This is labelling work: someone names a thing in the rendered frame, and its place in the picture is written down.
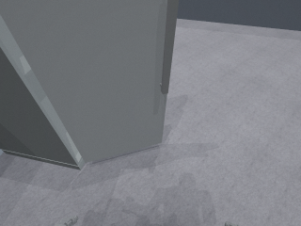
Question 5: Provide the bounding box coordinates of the fridge door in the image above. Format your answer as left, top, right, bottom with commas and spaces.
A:
0, 0, 167, 163

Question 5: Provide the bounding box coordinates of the left robot hand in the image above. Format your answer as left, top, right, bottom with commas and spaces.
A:
55, 216, 78, 226

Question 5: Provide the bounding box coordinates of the handle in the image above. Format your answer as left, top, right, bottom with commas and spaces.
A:
160, 0, 179, 94

